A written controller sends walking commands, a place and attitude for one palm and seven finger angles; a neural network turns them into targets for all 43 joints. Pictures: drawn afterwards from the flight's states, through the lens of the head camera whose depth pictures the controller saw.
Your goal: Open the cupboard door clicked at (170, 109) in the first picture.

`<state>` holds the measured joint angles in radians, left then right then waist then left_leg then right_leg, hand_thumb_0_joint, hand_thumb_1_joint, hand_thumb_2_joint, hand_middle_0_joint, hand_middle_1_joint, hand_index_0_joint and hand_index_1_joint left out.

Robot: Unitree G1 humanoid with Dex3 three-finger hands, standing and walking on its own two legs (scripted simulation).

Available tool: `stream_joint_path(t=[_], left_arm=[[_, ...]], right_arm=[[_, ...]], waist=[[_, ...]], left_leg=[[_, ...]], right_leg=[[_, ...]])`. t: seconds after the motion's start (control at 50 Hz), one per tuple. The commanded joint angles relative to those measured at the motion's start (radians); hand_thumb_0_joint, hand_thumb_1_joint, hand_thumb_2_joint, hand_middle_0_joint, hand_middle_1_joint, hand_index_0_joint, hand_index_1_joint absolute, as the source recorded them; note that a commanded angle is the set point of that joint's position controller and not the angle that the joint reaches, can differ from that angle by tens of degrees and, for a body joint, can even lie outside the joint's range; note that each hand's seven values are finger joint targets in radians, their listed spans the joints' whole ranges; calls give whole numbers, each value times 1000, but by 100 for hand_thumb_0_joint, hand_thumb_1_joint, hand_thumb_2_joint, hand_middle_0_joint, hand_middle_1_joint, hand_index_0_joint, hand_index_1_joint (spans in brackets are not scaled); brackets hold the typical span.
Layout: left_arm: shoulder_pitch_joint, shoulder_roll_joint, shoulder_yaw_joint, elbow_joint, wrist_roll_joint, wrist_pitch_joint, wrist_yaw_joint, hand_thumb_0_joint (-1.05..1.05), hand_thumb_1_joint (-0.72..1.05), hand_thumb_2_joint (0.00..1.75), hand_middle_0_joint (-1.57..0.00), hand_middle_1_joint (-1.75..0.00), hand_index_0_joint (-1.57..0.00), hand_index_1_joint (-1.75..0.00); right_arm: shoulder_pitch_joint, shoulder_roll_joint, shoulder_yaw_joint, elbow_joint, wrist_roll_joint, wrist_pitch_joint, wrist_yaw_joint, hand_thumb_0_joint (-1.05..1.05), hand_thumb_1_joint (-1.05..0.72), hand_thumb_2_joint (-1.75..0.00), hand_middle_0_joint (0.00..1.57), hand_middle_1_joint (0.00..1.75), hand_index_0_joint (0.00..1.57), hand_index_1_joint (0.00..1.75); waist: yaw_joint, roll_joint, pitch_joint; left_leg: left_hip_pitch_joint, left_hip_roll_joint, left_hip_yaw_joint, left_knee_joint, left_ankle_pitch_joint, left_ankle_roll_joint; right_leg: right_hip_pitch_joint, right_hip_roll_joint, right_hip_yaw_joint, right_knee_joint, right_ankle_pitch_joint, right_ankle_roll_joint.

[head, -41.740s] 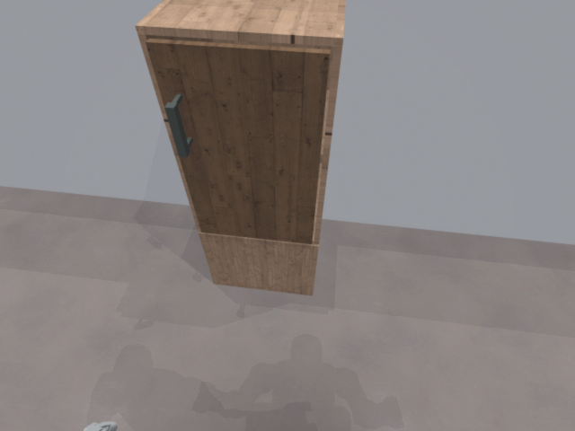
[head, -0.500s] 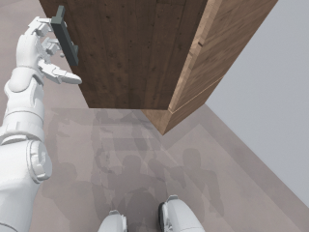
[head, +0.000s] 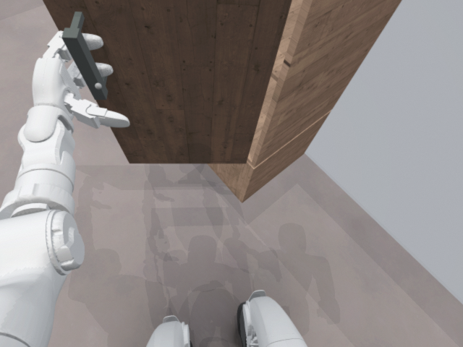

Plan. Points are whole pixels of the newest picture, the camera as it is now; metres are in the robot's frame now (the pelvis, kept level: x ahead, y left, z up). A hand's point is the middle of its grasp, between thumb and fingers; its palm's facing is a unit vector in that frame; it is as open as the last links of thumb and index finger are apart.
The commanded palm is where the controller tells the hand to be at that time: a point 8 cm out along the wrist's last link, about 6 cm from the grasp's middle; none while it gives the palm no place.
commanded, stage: slide the fingers in behind the handle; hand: left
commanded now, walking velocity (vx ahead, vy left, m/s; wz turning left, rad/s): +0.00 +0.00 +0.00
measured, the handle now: (90, 59) +0.58 +0.18 +0.09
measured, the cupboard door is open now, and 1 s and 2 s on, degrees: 52 52 87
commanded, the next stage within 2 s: close the thumb around the handle in 0.20 s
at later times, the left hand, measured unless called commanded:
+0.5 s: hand (101, 83) +0.53 +0.16 +0.09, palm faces -0.05 -1.00 -0.02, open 12.9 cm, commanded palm +0.51 +0.20 +0.08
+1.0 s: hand (101, 85) +0.53 +0.16 +0.09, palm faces -0.05 -1.00 -0.01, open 5.6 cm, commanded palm +0.51 +0.21 +0.08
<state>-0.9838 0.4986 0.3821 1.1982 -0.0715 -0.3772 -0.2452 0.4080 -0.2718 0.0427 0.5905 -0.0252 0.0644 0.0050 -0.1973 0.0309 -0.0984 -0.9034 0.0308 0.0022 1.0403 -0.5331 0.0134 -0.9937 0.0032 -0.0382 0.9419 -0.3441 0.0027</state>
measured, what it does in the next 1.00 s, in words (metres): stands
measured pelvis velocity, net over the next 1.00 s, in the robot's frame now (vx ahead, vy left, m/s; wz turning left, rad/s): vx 0.00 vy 0.00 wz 0.00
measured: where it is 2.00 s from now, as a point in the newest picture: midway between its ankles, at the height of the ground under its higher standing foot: outside the picture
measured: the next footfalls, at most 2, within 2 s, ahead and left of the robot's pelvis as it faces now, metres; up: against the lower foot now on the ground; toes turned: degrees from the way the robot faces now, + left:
none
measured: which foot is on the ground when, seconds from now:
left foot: down 0.00-1.00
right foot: down 0.00-1.00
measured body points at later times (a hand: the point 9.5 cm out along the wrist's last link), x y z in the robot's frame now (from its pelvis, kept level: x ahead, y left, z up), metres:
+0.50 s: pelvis -0.01 +0.00 +0.00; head +0.14 +0.01 +0.42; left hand +0.53 +0.21 +0.09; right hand -0.02 -0.26 -0.11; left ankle -0.03 +0.11 -0.67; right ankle +0.05 -0.13 -0.67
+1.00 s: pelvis +0.00 +0.00 +0.00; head +0.14 +0.01 +0.43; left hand +0.52 +0.21 +0.09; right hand +0.00 -0.26 -0.11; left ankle -0.03 +0.11 -0.67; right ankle +0.05 -0.13 -0.67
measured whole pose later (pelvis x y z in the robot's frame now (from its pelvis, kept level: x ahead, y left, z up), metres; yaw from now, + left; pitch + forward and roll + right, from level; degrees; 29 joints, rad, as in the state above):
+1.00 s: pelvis +0.00 +0.00 +0.00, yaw +0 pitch +23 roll -2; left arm -0.98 0.47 0.37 1.19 -0.08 -0.39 -0.23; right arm 0.41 -0.27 0.04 0.59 -0.03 0.07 0.01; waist -0.19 0.03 -0.11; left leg -0.90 0.03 0.00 1.03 -0.53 0.02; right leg -0.99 0.00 -0.03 0.94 -0.35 0.01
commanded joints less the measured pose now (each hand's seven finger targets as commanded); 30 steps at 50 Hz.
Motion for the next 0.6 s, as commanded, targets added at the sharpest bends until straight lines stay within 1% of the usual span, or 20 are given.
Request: stream_joint_path(t=[0.0, 0.06, 0.08, 0.1, 0.12, 0.16, 0.18, 0.2, 0.22, 0.28, 0.3, 0.32, 0.36, 0.4, 0.44, 0.46, 0.48, 0.52, 0.56, 0.58], left_arm=[[-463, 271, 32, -201, -9, -64, -6, 0, -50, 30, -30, -120, -30, -120], [-496, 242, 7, -221, -15, -74, -13, 0, -50, 30, -30, -120, -30, -120], [-481, 231, 3, -210, -16, -70, -14, 0, -50, 30, -30, -120, -30, -120], [-495, 221, -5, -210, -19, -68, -16, 0, -50, 30, -30, -120, -30, -120], [-480, 229, 5, -202, -21, -63, -16, 0, -50, 30, -30, -120, -30, -120], [-507, 205, -15, -201, -22, -64, -11, 0, -50, 30, -30, -120, -30, -120], [-491, 211, -8, -181, -17, -58, -7, 0, -50, 30, -30, -120, -30, -120], [-507, 206, -15, -197, -17, -58, -3, 0, -50, 30, -30, -120, -30, -120], [-480, 235, 14, -179, -13, -55, 3, 0, -50, 30, -30, -120, -30, -120], [-510, 244, 11, -181, -3, -62, 13, 0, -50, 30, -30, -120, -30, -120], [-495, 246, 15, -171, -1, -59, 14, 0, -44, 32, -30, -121, -30, -121], [-494, 257, 17, -173, 3, -60, 15, 0, -39, 35, -31, -121, -31, -121], [-522, 256, 16, -197, 3, -72, 17, 0, -28, 40, -32, -122, -32, -122], [-517, 242, 10, -195, -1, -69, 17, 0, -16, 44, -32, -124, -32, -124], [-499, 272, 35, -189, -4, -71, 16, 0, -5, 49, -33, -125, -33, -125], [-511, 246, 13, -189, -2, -67, 15, 0, 0, 52, -34, -125, -34, -125], [-498, 250, 16, -185, 3, -65, 14, 0, 6, 54, -34, -126, -34, -126], [-498, 247, 16, -191, 0, -60, 16, 0, 17, 59, -35, -127, -35, -127], [-503, 242, 14, -210, -3, -70, 14, 0, 28, 64, -36, -128, -36, -128], [-495, 233, 10, -199, -4, -68, 14, 0, 34, 66, -36, -129, -36, -129]], right_arm=[[187, -175, -57, -45, 2, -21, -21, 0, -90, -90, 20, 30, 20, 30], [190, -177, -60, -40, 1, -27, -21, 0, -90, -90, 20, 30, 20, 30], [191, -178, -61, -38, 1, -28, -20, 0, -90, -90, 20, 30, 20, 30], [192, -179, -60, -35, -1, -29, -20, 0, -90, -90, 20, 30, 20, 30], [193, -181, -62, -33, 0, -27, -20, 0, -90, -90, 20, 30, 20, 30], [196, -180, -61, -29, -1, -30, -19, 0, -90, -90, 20, 30, 20, 30], [198, -182, -61, -27, -2, -29, -19, 0, -90, -90, 20, 30, 20, 30], [198, -183, -61, -25, -3, -28, -19, 0, -90, -90, 20, 30, 20, 30], [201, -184, -61, -28, -4, -27, -19, 0, -90, -90, 20, 30, 20, 30], [199, -182, -58, -28, -5, -29, -20, 0, -90, -90, 20, 30, 20, 30], [200, -182, -57, -32, -5, -30, -19, 0, -90, -90, 20, 30, 20, 30], [196, -184, -56, -34, -4, -29, -20, 0, -90, -90, 20, 30, 20, 30], [199, -183, -57, -35, -6, -31, -19, 0, -90, -90, 20, 30, 20, 30], [201, -183, -58, -34, -8, -32, -17, 0, -90, -90, 20, 30, 20, 30], [207, -186, -56, -40, -5, -30, -20, 0, -90, -90, 20, 30, 20, 30], [203, -183, -57, -37, -6, -29, -18, 0, -90, -90, 20, 30, 20, 30], [205, -183, -58, -35, -5, -28, -18, 0, -90, -90, 20, 30, 20, 30], [206, -185, -58, -37, -7, -25, -16, 0, -90, -90, 20, 30, 20, 30], [207, -183, -60, -37, -8, -25, -16, 0, -90, -90, 20, 30, 20, 30], [207, -182, -60, -34, -7, -24, -17, 0, -90, -90, 20, 30, 20, 30]], waist=[[-9, 69, -493], [-16, 109, -528], [-14, 114, -520], [-20, 108, -513], [-16, 99, -511], [-26, 102, -506], [-23, 96, -486], [-30, 97, -487], [-14, 84, -493], [-26, 86, -486], [-22, 71, -480], [-20, 83, -476], [-19, 107, -512], [-24, 105, -514], [-14, 93, -518], [-25, 98, -523], [-17, 99, -513], [-21, 91, -507], [-15, 112, -540], [-17, 111, -525]], left_leg=[[142, -29, -18, -118, 387, 9], [196, -27, -27, -118, 404, 5], [206, -25, -30, -117, 407, 3], [206, -23, -32, -118, 405, 2], [197, -25, -28, -116, 399, 4], [210, -24, -34, -118, 400, 3], [199, -23, -37, -120, 392, 2], [203, -23, -36, -120, 391, 4], [183, -25, -33, -121, 386, 5], [169, -27, -31, -115, 374, 7], [156, -27, -30, -118, 368, 8], [155, -27, -29, -120, 358, 7], [186, -26, -36, -117, 384, 4], [191, -24, -34, -114, 390, 4], [191, -25, -37, -117, 409, 4], [192, -24, -35, -114, 400, 4], [190, -24, -35, -116, 404, 3], [191, -22, -37, -118, 405, 3], [222, -23, -40, -116, 432, -1], [221, -21, -39, -115, 437, -2]], right_leg=[[419, 30, 23, -67, 320, -22], [387, 30, 18, -65, 308, -23], [368, 31, 15, -66, 299, -24], [361, 31, 12, -66, 293, -24], [367, 31, 15, -70, 292, -23], [347, 32, 10, -69, 285, -23], [338, 31, 8, -71, 272, -24], [333, 30, 9, -73, 271, -22], [357, 31, 11, -73, 272, -24], [349, 28, 16, -70, 269, -22], [359, 30, 14, -70, 266, -22], [355, 28, 15, -71, 256, -23], [350, 29, 14, -62, 267, -25], [346, 29, 13, -65, 272, -22], [361, 32, 9, -59, 286, -27], [356, 30, 13, -62, 285, -21], [356, 30, 12, -62, 288, -24], [350, 32, 9, -63, 283, -23], [351, 32, 6, -59, 298, -25], [345, 32, 6, -60, 301, -25]])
